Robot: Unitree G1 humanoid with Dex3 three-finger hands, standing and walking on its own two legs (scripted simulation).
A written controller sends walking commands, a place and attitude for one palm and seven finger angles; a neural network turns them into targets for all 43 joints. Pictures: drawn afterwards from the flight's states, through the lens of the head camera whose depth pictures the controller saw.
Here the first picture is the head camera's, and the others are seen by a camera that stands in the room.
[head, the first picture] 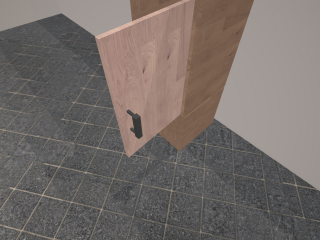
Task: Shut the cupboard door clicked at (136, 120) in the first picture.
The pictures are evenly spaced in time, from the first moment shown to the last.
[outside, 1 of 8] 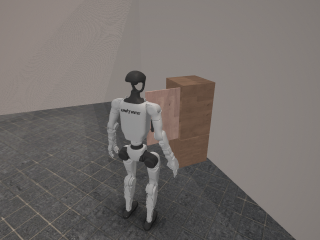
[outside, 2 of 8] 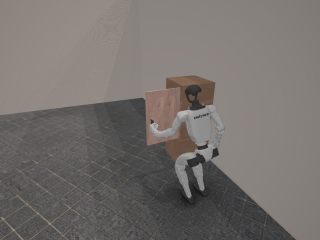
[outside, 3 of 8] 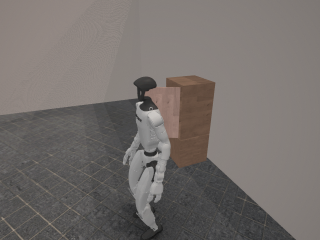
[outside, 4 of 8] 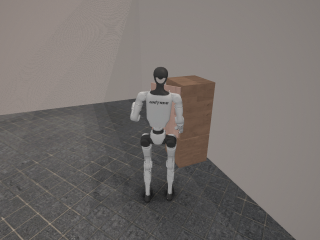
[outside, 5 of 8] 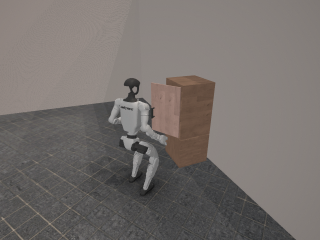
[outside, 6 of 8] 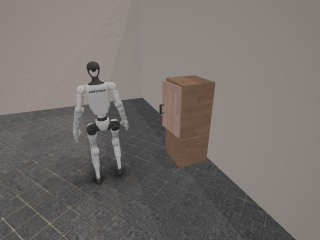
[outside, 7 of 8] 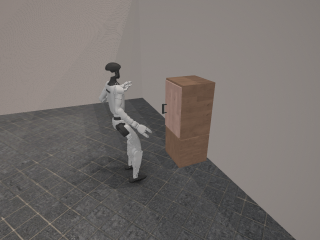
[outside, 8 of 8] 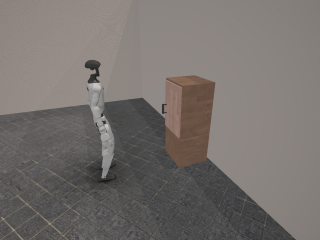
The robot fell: no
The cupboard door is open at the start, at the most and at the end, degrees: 93 93 0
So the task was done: yes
